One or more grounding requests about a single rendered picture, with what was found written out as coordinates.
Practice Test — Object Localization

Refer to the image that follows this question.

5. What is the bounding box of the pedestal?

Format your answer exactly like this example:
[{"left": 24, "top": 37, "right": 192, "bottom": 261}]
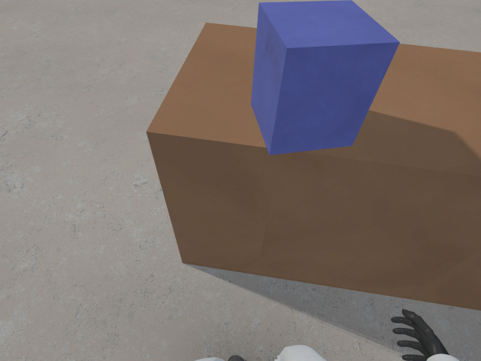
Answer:
[{"left": 147, "top": 23, "right": 481, "bottom": 311}]

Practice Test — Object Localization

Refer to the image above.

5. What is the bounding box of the robot right thigh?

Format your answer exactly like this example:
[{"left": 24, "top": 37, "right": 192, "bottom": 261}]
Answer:
[{"left": 274, "top": 345, "right": 327, "bottom": 361}]

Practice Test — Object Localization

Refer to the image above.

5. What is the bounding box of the right robot hand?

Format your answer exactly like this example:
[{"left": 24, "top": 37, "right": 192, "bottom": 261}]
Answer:
[{"left": 391, "top": 309, "right": 449, "bottom": 361}]

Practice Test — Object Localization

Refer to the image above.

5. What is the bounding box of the carton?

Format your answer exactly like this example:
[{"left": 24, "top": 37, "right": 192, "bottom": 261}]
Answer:
[{"left": 251, "top": 0, "right": 400, "bottom": 155}]

